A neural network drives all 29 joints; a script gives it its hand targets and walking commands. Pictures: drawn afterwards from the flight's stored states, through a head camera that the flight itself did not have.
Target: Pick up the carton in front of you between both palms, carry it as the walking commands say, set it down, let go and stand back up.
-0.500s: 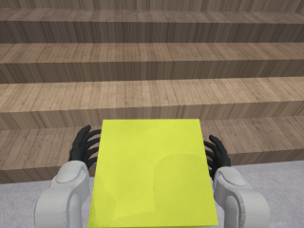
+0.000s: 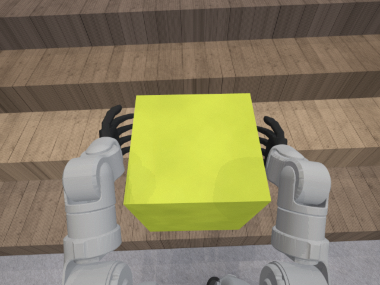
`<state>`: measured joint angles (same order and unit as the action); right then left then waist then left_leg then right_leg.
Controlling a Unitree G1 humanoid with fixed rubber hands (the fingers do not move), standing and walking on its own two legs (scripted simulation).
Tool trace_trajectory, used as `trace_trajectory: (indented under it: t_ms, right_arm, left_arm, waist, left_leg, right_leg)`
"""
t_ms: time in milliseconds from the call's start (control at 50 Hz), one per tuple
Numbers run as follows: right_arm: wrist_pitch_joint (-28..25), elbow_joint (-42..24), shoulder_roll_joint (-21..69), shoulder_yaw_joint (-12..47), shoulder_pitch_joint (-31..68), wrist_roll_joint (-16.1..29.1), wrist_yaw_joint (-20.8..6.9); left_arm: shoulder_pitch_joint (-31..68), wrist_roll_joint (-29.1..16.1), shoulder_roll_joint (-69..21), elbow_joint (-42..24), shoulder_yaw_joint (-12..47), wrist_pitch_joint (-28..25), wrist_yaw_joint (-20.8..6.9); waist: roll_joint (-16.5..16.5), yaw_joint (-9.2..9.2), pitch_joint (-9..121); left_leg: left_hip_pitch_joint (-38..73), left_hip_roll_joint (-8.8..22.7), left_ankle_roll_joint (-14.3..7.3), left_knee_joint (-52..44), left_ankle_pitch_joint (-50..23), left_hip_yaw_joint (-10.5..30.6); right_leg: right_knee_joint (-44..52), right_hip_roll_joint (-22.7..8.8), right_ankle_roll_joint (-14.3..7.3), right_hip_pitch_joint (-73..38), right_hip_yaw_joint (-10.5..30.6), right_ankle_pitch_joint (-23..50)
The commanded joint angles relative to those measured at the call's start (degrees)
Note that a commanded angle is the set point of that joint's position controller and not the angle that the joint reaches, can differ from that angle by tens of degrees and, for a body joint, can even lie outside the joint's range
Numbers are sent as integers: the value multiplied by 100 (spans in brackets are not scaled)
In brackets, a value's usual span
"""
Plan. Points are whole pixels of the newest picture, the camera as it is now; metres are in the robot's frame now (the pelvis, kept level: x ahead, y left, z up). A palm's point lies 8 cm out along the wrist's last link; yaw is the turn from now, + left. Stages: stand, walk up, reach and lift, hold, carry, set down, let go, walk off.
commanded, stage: carry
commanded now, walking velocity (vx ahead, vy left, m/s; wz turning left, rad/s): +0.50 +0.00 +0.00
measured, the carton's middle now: (194, 170) +0.34 +0.00 +0.04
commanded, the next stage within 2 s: none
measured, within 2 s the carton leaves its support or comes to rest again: neither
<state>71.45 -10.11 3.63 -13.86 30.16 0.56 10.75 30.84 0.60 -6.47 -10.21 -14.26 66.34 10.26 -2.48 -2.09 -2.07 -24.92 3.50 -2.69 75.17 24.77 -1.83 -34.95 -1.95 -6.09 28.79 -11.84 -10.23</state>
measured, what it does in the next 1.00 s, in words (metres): climbs: left foot 0.17 m higher, then right foot 0.17 m higher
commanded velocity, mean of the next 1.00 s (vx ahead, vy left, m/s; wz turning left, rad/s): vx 0.50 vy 0.00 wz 0.00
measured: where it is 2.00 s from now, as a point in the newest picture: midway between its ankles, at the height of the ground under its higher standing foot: (157, 6)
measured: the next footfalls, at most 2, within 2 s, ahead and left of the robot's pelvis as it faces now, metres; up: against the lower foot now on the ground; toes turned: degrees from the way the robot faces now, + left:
left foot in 0.44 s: +0.49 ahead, +0.12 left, +0.17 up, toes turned -1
right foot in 0.92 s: +0.86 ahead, +0.00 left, +0.35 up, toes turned -6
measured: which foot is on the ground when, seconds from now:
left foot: up 0.00-0.42, down 0.44-0.94, up 0.96-1.00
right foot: down 0.00-0.46, up 0.48-0.90, down 0.92-1.00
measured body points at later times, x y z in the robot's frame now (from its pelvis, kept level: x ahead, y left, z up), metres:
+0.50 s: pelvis +0.35 +0.06 +0.04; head +0.42 +0.03 +0.48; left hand +0.72 +0.19 +0.15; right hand +0.70 -0.11 +0.12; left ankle +0.45 +0.12 -0.55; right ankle +0.12 -0.06 -0.62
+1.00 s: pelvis +0.70 +0.07 +0.25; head +0.73 +0.11 +0.70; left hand +1.05 +0.27 +0.40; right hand +1.09 -0.04 +0.40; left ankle +0.52 +0.14 -0.34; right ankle +0.82 +0.01 -0.37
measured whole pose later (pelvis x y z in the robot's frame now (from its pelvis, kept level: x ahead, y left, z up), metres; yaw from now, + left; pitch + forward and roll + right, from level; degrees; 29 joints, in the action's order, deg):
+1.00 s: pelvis +0.70 +0.07 +0.25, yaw -1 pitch +3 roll -7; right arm 69.8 -6.0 3.0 -22.3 35.8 -0.4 9.2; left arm 40.7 1.8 -5.9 -4.0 -12.1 70.1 13.7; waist -1.2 -9.2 1.0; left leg -19.5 -3.1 -2.0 78.7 6.6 5.2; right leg -65.2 4.2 -9.7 46.4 -15.9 -21.8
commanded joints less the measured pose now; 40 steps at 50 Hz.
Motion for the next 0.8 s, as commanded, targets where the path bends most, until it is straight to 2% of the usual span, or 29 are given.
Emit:
trace_trajectory:
  t_ms: [0, 120, 140, 160, 180, 200, 240, 260, 280, 300, 340, 360, 380, 400, 420, 440, 460, 480, 500, 520, 540, 560, 580, 600, 620, 680, 700, 740, 780]
  right_arm:
    - [-686, -970, 4574, 3717, 4312, 1337, -79]
    - [-953, -616, 4428, 3448, 4215, 1033, -116]
    - [-987, -786, 4374, 3489, 4506, 934, -74]
    - [-993, -699, 4322, 3613, 4538, 1037, -73]
    - [-954, -392, 4389, 3491, 4173, 913, -57]
    - [-904, -269, 3961, 3323, 3889, 688, -41]
    - [-859, -577, 4004, 3219, 3886, 711, -37]
    - [-765, -375, 4121, 3162, 3898, 795, -40]
    - [-794, -593, 3806, 3071, 3813, 639, -10]
    - [-788, -534, 3854, 3029, 4062, 577, 33]
    - [-663, -351, 3600, 2925, 3522, 346, 124]
    - [-670, -430, 3652, 2810, 3534, 384, 121]
    - [-582, -139, 3601, 2682, 3389, 343, 155]
    - [-691, -466, 3747, 2673, 3341, 308, 190]
    - [-744, -460, 4073, 2973, 3203, 284, 163]
    - [-865, -815, 4144, 3038, 3564, 330, 122]
    - [-904, -895, 4318, 3384, 3503, 726, 37]
    - [-949, -1028, 4508, 3574, 3485, 962, -47]
    - [-935, -1274, 4714, 4014, 3612, 1336, -181]
    - [-1078, -1900, 5127, 4405, 4270, 1577, -290]
    - [-1138, -2160, 5367, 4549, 4524, 1977, -414]
    - [-1195, -2222, 5253, 4597, 4608, 2173, -496]
    - [-1205, -2110, 5225, 4849, 4785, 2233, -506]
    - [-1143, -1757, 5019, 4811, 4474, 2173, -537]
    - [-1126, -1843, 5112, 4955, 4493, 2340, -602]
    - [-894, -1329, 5023, 4813, 4068, 2402, -787]
    - [-802, -922, 4891, 4588, 4094, 2332, -795]
    - [-556, -251, 4563, 4160, 3872, 2075, -698]
    - [-410, 70, 4279, 3608, 4003, 1963, -605]
  left_arm:
    - [3802, -1637, -4143, -664, 3620, -204, -353]
    - [3617, -1611, -4440, -318, 3725, -364, -487]
    - [3642, -1618, -4346, -323, 3690, -366, -521]
    - [3506, -1517, -4116, -179, 3589, -378, -484]
    - [3568, -1473, -4030, -313, 3502, -394, -474]
    - [3092, -1322, -3840, 225, 3559, -271, -456]
    - [3276, -1555, -4086, -182, 3624, -256, -460]
    - [3375, -1631, -4123, -149, 3594, -213, -440]
    - [3295, -1734, -4147, -347, 3783, -196, -480]
    - [3652, -1866, -4093, -372, 3827, -182, -495]
    - [3346, -1971, -4109, -173, 3714, -121, -469]
    - [3701, -2055, -4063, -721, 3865, -147, -458]
    - [3270, -2088, -3973, -357, 3851, -96, -460]
    - [3590, -2215, -4522, -551, 3934, -118, -511]
    - [3894, -2172, -4378, -1025, 3955, -161, -567]
    - [4138, -2068, -4395, -1010, 4034, -151, -559]
    - [3547, -1763, -4559, -843, 3762, -124, -560]
    - [3323, -1690, -4324, -632, 3787, -192, -515]
    - [2843, -1477, -4279, -563, 3554, -280, -466]
    - [2844, -1291, -4489, -1082, 3516, -405, -480]
    - [3113, -1126, -4394, -1249, 3458, -456, -437]
    - [2944, -861, -4301, -933, 3259, -508, -369]
    - [2314, -364, -3947, -459, 2854, -566, -320]
    - [1839, -153, -3776, -250, 2990, -542, -295]
    - [1661, -166, -3838, -222, 3031, -536, -311]
    - [2071, -38, -3900, -151, 2967, -400, -273]
    - [2220, 101, -3781, -65, 2981, -280, -216]
    - [2422, 201, -3365, -115, 2893, -64, -107]
    - [2430, 113, -3226, 379, 2708, 223, -21]
  waist:
    - [884, -42, 3067]
    - [756, -189, 3210]
    - [970, -283, 3234]
    - [1382, -462, 3213]
    - [1481, -357, 3096]
    - [1141, -495, 2941]
    - [929, -794, 2934]
    - [988, -846, 2437]
    - [548, -931, 2315]
    - [606, -998, 1777]
    - [694, -1145, 1551]
    - [525, -812, 1524]
    - [575, -345, 2089]
    - [834, 335, 2440]
    - [1890, 1004, 3184]
    - [1811, 1710, 3664]
    - [-1122, 1408, 4046]
    - [-1809, 1155, 5163]
    - [-765, 886, 5040]
    - [-266, 896, 4523]
    - [-293, 978, 4114]
    - [-270, 806, 4130]
    - [-48, 1012, 3995]
    - [442, 1130, 3515]
    - [621, 1031, 3320]
    - [308, 980, 2869]
    - [-263, 953, 2555]
    - [-395, 962, 2243]
    - [-60, 832, 1509]
  left_leg:
    - [-1685, 159, -138, 338, -470, 181]
    - [-2393, 47, -6, -738, -301, -145]
    - [-2651, -139, -9, -424, -178, -410]
    - [-3056, -39, -169, -399, -30, -301]
    - [-3383, -73, -182, 236, -506, -605]
    - [-4074, -48, -262, 855, -176, -579]
    - [-5626, 60, -384, 2504, 812, 63]
    - [-6700, 92, -412, 3264, 1546, 95]
    - [-6941, 59, -488, 3683, 1720, -132]
    - [-8066, -111, -476, 4605, 2604, 41]
    - [-8534, -117, -551, 3872, 3392, 57]
    - [-7056, 185, -588, 2552, 3190, -128]
    - [-3774, 53, -669, 618, 1648, -753]
    - [-703, -488, -656, -687, 477, -1134]
    - [1125, -1269, -462, -550, -274, -1827]
    - [1907, -1358, -624, -1963, -913, -657]
    - [2653, 524, -1503, -4615, -3435, 3272]
    - [3254, 1151, -1908, -4735, -5195, 4968]
    - [3527, 906, -1882, -4070, -4770, 4332]
    - [3579, 756, -1605, -3979, -3939, 3918]
    - [3814, 518, -1285, -3843, -4123, 3345]
    - [3833, 524, -1030, -3941, -4275, 3126]
    - [3809, 736, -1214, -4149, -3930, 3277]
    - [3991, 521, -1138, -4318, -4302, 2995]
    - [3997, 681, -1087, -4403, -5079, 2836]
    - [4703, 841, -1129, -4543, -5859, 2077]
    - [4667, 782, -977, -4573, -6492, 2029]
    - [4645, 1005, -1278, -4835, -5642, 2071]
    - [3620, 588, -1220, -5273, -4537, 1662]
  right_leg:
    - [1400, -1601, -600, -3431, 2291, 569]
    - [1136, -1667, -882, -4070, 1970, 2266]
    - [936, -1367, -793, -4210, 1442, 2449]
    - [771, -1551, -823, -4643, 1751, 2703]
    - [700, -1379, -760, -4743, 1504, 3421]
    - [625, -1512, -1050, -5031, 2197, 3308]
    - [598, -1973, -1230, -6042, 2860, 3084]
    - [646, -2268, -1219, -6592, 2964, 3586]
    - [696, -2126, -1120, -6240, 2807, 3796]
    - [666, -2099, -1116, -6936, 3155, 4540]
    - [996, -1900, -746, -7478, 2787, 4948]
    - [1445, -1638, -414, -6201, 2048, 4748]
    - [1701, -1108, 14, -4277, 850, 5762]
    - [1855, -776, -199, -2326, 994, 7732]
    - [919, -1067, -439, -1704, 595, 9877]
    - [-1452, -826, -71, -1890, 428, 9525]
    - [-4608, 697, 672, -254, 523, 1924]
    - [-6811, 1393, 646, -140, 2152, -732]
    - [-7241, 1227, 340, 281, 2483, -766]
    - [-7179, 984, 255, 1062, 2013, -592]
    - [-6898, 778, 124, 1643, 1914, -789]
    - [-6910, 540, 90, 1840, 1852, -733]
    - [-7321, 584, 33, 2185, 1856, -893]
    - [-7296, 532, -35, 2636, 1516, -987]
    - [-7115, 460, -63, 2850, 1381, -1217]
    - [-5579, 227, 10, 3716, 1013, -1525]
    - [-6181, 316, -20, 4155, 742, -1445]
    - [-7577, 300, -106, 5138, 490, -1900]
    - [-7595, 250, -214, 5179, 48, -2190]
